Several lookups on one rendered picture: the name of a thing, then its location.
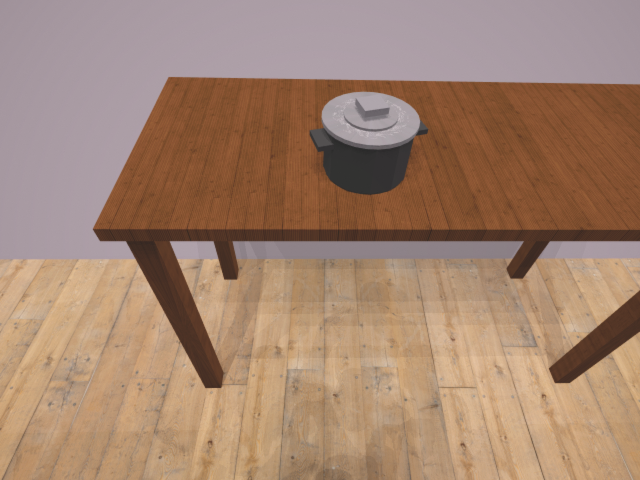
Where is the pot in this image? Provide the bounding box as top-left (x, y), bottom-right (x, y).
top-left (310, 120), bottom-right (428, 195)

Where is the knob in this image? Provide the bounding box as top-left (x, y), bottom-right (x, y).
top-left (355, 95), bottom-right (390, 118)

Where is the table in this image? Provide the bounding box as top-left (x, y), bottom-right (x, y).
top-left (93, 77), bottom-right (640, 388)

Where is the lid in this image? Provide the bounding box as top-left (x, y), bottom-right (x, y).
top-left (322, 92), bottom-right (420, 150)

